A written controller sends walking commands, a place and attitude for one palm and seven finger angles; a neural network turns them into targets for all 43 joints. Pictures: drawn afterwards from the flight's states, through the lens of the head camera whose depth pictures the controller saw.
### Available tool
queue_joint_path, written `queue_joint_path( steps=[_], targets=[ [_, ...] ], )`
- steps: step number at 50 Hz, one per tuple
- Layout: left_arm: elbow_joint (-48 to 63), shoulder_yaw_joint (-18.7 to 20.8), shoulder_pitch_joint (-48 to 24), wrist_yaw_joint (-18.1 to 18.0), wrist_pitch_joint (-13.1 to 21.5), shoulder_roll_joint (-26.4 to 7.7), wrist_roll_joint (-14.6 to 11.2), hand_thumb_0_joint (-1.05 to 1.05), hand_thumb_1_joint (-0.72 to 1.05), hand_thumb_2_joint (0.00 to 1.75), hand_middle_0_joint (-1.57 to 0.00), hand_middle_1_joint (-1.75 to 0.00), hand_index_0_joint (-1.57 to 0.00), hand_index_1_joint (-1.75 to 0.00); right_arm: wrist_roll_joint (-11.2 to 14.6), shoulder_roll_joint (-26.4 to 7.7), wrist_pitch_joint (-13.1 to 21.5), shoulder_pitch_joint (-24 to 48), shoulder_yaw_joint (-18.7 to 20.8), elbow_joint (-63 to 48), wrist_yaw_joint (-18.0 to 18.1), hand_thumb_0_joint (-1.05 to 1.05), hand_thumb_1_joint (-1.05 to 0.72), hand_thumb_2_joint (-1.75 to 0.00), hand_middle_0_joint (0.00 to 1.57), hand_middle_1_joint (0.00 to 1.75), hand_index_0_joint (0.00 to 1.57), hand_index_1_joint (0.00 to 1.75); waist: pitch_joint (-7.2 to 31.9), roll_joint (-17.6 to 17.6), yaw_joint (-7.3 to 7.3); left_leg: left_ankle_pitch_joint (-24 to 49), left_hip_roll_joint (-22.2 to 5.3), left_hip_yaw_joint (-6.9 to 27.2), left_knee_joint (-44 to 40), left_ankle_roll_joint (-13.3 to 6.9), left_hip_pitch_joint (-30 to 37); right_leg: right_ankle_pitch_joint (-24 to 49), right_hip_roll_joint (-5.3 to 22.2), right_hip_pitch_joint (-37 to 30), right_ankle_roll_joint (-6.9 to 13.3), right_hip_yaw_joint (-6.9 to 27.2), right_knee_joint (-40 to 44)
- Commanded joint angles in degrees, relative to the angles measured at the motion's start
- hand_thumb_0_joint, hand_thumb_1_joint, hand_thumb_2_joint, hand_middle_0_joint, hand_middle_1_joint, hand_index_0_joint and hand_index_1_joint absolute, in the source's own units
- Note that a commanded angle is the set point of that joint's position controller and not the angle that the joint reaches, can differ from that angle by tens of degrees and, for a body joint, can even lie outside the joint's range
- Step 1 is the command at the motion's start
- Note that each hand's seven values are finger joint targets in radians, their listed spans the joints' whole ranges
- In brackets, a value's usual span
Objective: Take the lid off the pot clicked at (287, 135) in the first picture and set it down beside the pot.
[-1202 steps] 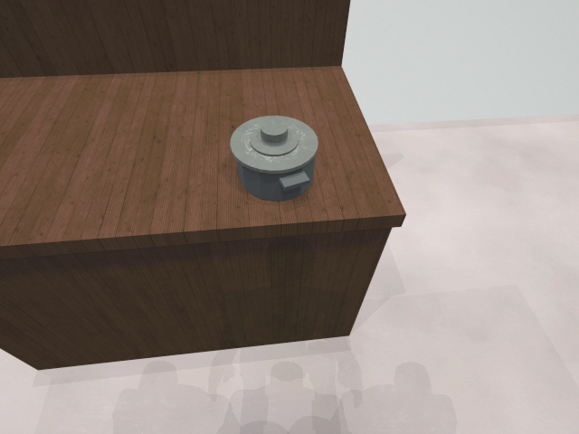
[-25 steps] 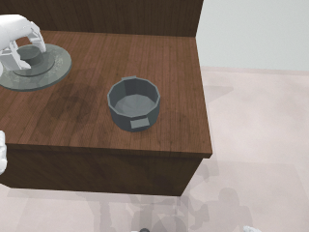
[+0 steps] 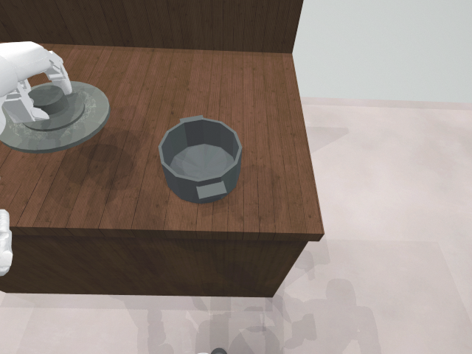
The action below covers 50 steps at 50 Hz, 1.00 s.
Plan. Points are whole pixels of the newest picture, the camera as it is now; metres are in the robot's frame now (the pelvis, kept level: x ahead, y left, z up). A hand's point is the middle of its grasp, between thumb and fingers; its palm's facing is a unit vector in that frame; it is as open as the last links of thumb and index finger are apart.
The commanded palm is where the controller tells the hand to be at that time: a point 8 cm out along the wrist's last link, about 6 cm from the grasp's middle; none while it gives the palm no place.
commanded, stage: lower the lid onto the table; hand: left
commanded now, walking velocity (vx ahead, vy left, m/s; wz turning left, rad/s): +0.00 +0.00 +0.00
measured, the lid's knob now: (47, 99) +0.48 +0.32 +0.15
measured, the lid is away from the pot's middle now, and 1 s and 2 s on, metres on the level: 0.24 0.22 0.23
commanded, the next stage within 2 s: none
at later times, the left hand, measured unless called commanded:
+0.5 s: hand (41, 119) +0.44 +0.31 +0.14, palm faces -0.39 -0.08 -0.92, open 8.6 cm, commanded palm +0.46 +0.31 +0.21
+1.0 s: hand (58, 131) +0.45 +0.31 +0.11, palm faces -0.43 -0.08 -0.90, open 8.6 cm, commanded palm +0.47 +0.30 +0.18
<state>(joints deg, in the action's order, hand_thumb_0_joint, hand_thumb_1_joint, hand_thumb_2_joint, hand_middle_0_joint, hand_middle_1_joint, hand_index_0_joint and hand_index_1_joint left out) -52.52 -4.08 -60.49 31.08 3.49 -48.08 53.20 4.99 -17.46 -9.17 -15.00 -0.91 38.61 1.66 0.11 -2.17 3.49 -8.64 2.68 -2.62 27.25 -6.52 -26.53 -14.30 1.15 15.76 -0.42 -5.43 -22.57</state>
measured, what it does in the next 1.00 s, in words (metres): stands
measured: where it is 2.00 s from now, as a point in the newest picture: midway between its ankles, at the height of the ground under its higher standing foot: outside the picture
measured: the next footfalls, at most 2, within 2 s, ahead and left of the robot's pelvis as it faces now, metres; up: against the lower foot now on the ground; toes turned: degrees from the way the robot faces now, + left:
none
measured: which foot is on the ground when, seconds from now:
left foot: down 0.00-1.00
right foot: down 0.00-1.00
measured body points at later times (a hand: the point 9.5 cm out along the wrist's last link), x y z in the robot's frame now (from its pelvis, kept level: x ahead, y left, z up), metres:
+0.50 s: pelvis +0.00 +0.00 +0.00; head +0.06 +0.01 +0.44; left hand +0.46 +0.32 +0.19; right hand +0.08 -0.27 -0.12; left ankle +0.05 +0.04 -0.74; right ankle -0.04 -0.15 -0.74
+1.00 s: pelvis +0.00 +0.00 +0.00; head +0.07 +0.02 +0.44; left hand +0.47 +0.31 +0.16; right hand +0.05 -0.28 -0.12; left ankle +0.05 +0.04 -0.74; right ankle -0.04 -0.15 -0.74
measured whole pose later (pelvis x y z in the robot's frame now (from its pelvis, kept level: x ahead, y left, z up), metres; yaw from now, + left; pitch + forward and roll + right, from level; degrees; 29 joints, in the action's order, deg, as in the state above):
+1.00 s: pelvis +0.00 +0.00 +0.00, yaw -1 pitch +9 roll -3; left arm -57.1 -4.0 -55.7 25.2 7.7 -45.2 53.8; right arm 4.6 -17.7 -7.6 -16.5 -0.8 39.9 3.1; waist 1.0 -1.7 4.1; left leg -9.8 2.2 -3.2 29.8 -6.7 -29.6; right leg -15.3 0.7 19.2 -0.1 -4.1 -25.2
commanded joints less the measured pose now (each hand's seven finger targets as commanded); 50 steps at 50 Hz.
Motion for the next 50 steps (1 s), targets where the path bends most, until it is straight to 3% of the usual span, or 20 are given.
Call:
queue_joint_path(
  steps=[1, 3, 4, 7, 8, 9, 11, 13, 18, 21, 25, 26, 28, 30, 33, 37, 40, 43, 46, 50],
  targets=[
    [13.4, 6.5, -30.3, -3.5, 0.7, -18.1, -0.5, 0.0, 0.56, 1.11, -0.89, -1.03, -0.73, -0.93, -0.4, -10.2, 1.5, -1.0, 3.5, -5.2, 0.8, 0.0, -0.9, -0.9, 0.2, 0.3, 0.2, 0.3, 26.6, -7.5, 0.38, 18.3, -3.0, 10.2, 0.3, 2.1, 34.4, 5.3, -4.3, 11.3, 3.2, 0.5, 2.9],
    [14.3, 6.0, -30.1, -3.6, 0.9, -17.1, -1.3, 0.0, 0.56, 1.11, -0.89, -1.03, -0.73, -0.93, -0.4, -10.3, 1.7, -0.7, 3.6, -5.4, 0.8, 0.0, -0.9, -0.9, 0.2, 0.3, 0.2, 0.3, 26.6, -8.2, 0.41, 18.0, -2.9, 10.0, 0.3, 2.1, 34.1, 5.9, -3.9, 11.3, 3.3, 0.6, 2.9],
    [13.2, 6.4, -29.7, -3.6, 0.8, -17.4, -1.5, 0.0, 0.56, 1.11, -0.89, -1.03, -0.73, -0.93, -0.5, -10.2, 1.4, -1.1, 3.6, -4.9, 0.8, 0.0, -0.9, -0.9, 0.2, 0.3, 0.2, 0.3, 26.2, -5.4, 0.54, 16.5, -2.8, 9.9, 0.2, 1.8, 33.2, 5.8, -4.1, 10.7, 3.0, 0.5, 2.9],
    [10.3, 3.9, -30.8, -3.6, 0.2, -15.7, -1.4, 0.0, 0.56, 1.11, -0.89, -1.03, -0.73, -0.93, 0.0, -10.6, 1.5, -1.3, 3.4, -4.2, 1.0, 0.0, -0.9, -0.9, 0.2, 0.3, 0.2, 0.3, 23.2, -4.5, 1.17, 10.0, -2.7, 9.3, -0.8, 1.5, 30.7, 4.0, -4.1, 11.6, 3.0, 0.5, 3.1],
    [12.5, 2.9, -32.3, -3.7, 0.6, -14.7, -1.5, 0.0, 0.56, 1.11, -0.89, -1.03, -0.73, -0.93, -0.1, -10.8, 1.7, -1.0, 3.4, -4.4, 1.1, 0.0, -0.9, -0.9, 0.2, 0.3, 0.2, 0.3, 24.7, -5.9, 1.0, 12.1, -2.9, 9.6, -0.6, 1.8, 31.9, 4.7, -3.8, 11.8, 3.3, 0.5, 2.7],
    [16.3, 6.0, -33.8, -4.3, 1.1, -18.3, -1.0, 0.0, 0.56, 1.11, -0.89, -1.03, -0.73, -0.93, -0.4, -10.7, 1.7, -1.0, 3.6, -4.6, 1.0, 0.0, -0.9, -0.9, 0.2, 0.3, 0.2, 0.3, 27.4, -7.7, 0.4, 14.7, -3.1, 10.1, -0.2, 1.9, 33.9, 5.0, -4.0, 10.9, 3.3, 0.6, 2.5],
    [16.2, 5.6, -32.7, -4.8, 1.7, -17.3, -0.5, 0.0, 0.56, 1.11, -0.89, -1.03, -0.73, -0.93, -0.5, -10.3, 2.1, -0.8, 3.5, -5.0, 1.2, 0.0, -0.9, -0.9, 0.2, 0.3, 0.2, 0.3, 28.5, -8.5, 0.38, 15.7, -3.1, 10.4, 0.1, 2.2, 35.4, 4.7, -4.1, 11.5, 3.4, 0.7, 2.5],
    [14.8, 7.3, -30.3, -5.1, 2.5, -18.8, -1.1, 0.0, 0.56, 1.11, -0.89, -1.03, -0.73, -0.93, -0.6, -10.5, 2.3, -1.0, 3.3, -5.1, 1.4, 0.0, -0.9, -0.9, 0.2, 0.3, 0.2, 0.3, 27.9, -9.0, 0.14, 16.9, -3.3, 10.4, 0.2, 2.4, 34.7, 5.3, -3.8, 11.5, 3.5, 0.9, 2.5],
    [10.6, 4.8, -28.4, -5.4, 1.7, -14.9, -1.4, 0.0, 0.56, 1.11, -0.89, -1.03, -0.73, -0.93, -0.4, -10.4, 1.9, -1.3, 3.3, -4.7, 1.0, 0.0, -0.9, -0.9, 0.2, 0.3, 0.2, 0.3, 24.1, -6.3, 0.54, 14.4, -3.2, 10.1, -0.6, 2.2, 31.5, 5.1, -3.9, 12.1, 3.4, 0.6, 2.4],
    [12.6, 4.4, -29.1, -6.0, 1.5, -14.2, -0.5, 0.0, 0.56, 1.11, -0.89, -1.03, -0.73, -0.93, -0.6, -10.2, 1.9, -1.1, 3.7, -4.7, 0.8, 0.0, -0.9, -0.9, 0.2, 0.3, 0.2, 0.3, 25.8, -7.1, 0.51, 14.0, -3.2, 10.6, -0.2, 2.3, 33.6, 3.8, -4.2, 13.0, 3.4, 0.7, 2.3],
    [8.1, 5.5, -26.9, -6.2, 1.8, -16.0, -0.9, 0.0, 0.56, 1.11, -0.89, -1.03, -0.73, -0.93, -0.5, -10.5, 1.6, -1.8, 3.3, -4.4, 1.1, 0.0, -0.9, -0.9, 0.2, 0.3, 0.2, 0.3, 24.6, -3.8, 0.93, 10.3, -2.5, 9.2, -0.3, 1.7, 29.5, 4.4, -4.2, 10.9, 3.2, 1.0, 2.3],
    [9.2, 7.3, -27.7, -6.3, 1.9, -18.2, -0.9, 0.0, 0.56, 1.11, -0.89, -1.03, -0.73, -0.93, -0.4, -10.7, 1.6, -1.8, 3.4, -4.3, 1.3, 0.0, -0.9, -0.9, 0.2, 0.3, 0.2, 0.3, 25.4, -3.3, 0.52, 9.4, -2.7, 9.0, -0.4, 1.4, 29.4, 4.5, -4.0, 10.2, 3.2, 1.1, 2.3],
    [11.6, 7.0, -28.9, -6.7, 2.7, -18.3, -0.7, 0.0, 0.56, 1.11, -0.89, -1.03, -0.73, -0.93, -0.5, -10.8, 2.0, -1.5, 3.4, -4.9, 1.5, 0.0, -0.9, -0.9, 0.2, 0.3, 0.2, 0.3, 27.2, -5.1, 0.41, 11.9, -3.0, 9.3, -0.1, 1.6, 30.8, 5.3, -3.8, 10.6, 3.4, 1.2, 1.9],
    [14.2, 4.6, -31.1, -7.0, 3.2, -15.4, -0.3, 0.0, 0.56, 1.11, -0.89, -1.03, -0.73, -0.93, -0.6, -10.5, 2.1, -2.0, 3.6, -4.5, 1.6, 0.0, -0.9, -0.9, 0.2, 0.3, 0.2, 0.3, 27.4, -8.8, 1.07, 13.1, -3.6, 11.0, -0.3, 2.5, 34.5, 3.3, -4.3, 13.9, 3.3, 0.7, 1.7],
    [11.7, 7.6, -26.6, -7.4, 4.1, -17.9, -0.6, 0.0, 0.56, 1.11, -0.89, -1.03, -0.73, -0.93, -0.7, -10.8, 2.4, -2.4, 3.5, -4.5, 1.8, 0.0, -0.9, -0.9, 0.2, 0.3, 0.2, 0.3, 26.3, -9.4, 0.27, 13.2, -3.9, 11.0, -0.3, 2.7, 33.8, 3.2, -4.2, 14.2, 3.6, 1.1, 1.7],
    [7.3, 5.6, -26.4, -7.6, 3.0, -16.1, -0.7, 0.0, 0.56, 1.11, -0.89, -1.03, -0.73, -0.93, -0.4, -11.0, 2.1, -3.2, 3.4, -3.4, 1.8, 0.0, -0.9, -0.9, 0.2, 0.3, 0.2, 0.3, 23.5, -5.1, 1.21, 7.6, -3.1, 9.4, -0.5, 1.6, 29.2, 3.0, -4.3, 13.1, 3.3, 1.1, 1.9],
    [11.9, 3.9, -29.9, -8.0, 3.4, -14.5, 0.2, 0.0, 0.56, 1.11, -0.89, -1.03, -0.73, -0.93, -0.5, -11.0, 2.6, -3.5, 3.8, -3.4, 1.8, 0.0, -0.9, -0.9, 0.2, 0.3, 0.2, 0.3, 26.2, -8.1, 1.28, 10.4, -3.8, 10.9, 0.0, 2.4, 33.0, 2.6, -4.5, 15.3, 3.4, 1.0, 1.1],
    [10.8, 7.1, -26.7, -8.5, 4.5, -17.5, 0.1, 0.0, 0.56, 1.11, -0.89, -1.03, -0.73, -0.93, -0.8, -11.1, 2.9, -3.8, 3.6, -3.7, 2.3, 0.0, -0.9, -0.9, 0.2, 0.3, 0.2, 0.3, 27.7, -8.9, 0.67, 13.9, -3.9, 11.0, 0.8, 2.8, 33.5, 4.0, -4.4, 14.9, 3.6, 1.3, 0.7],
    [7.6, 6.6, -26.3, -8.6, 4.1, -16.5, -0.6, 0.0, 0.56, 1.11, -0.89, -1.03, -0.73, -0.93, -0.7, -11.1, 2.6, -4.2, 3.6, -3.0, 2.4, 0.0, -0.9, -0.9, 0.2, 0.3, 0.2, 0.3, 26.2, -5.3, 1.39, 10.7, -3.4, 9.7, 0.9, 1.6, 30.6, 4.2, -4.5, 14.0, 3.2, 1.4, 1.0],
    [9.9, 5.5, -27.7, -9.5, 4.3, -15.4, 0.7, 0.0, 0.56, 1.11, -0.89, -1.03, -0.73, -0.93, -0.8, -11.1, 2.9, -4.7, 3.9, -2.9, 2.2, 0.0, -0.9, -0.9, 0.2, 0.3, 0.2, 0.3, 26.9, -9.1, 1.26, 13.9, -4.2, 11.1, 1.2, 2.9, 33.3, 3.2, -4.6, 17.1, 3.5, 1.1, 0.1]
  ],
)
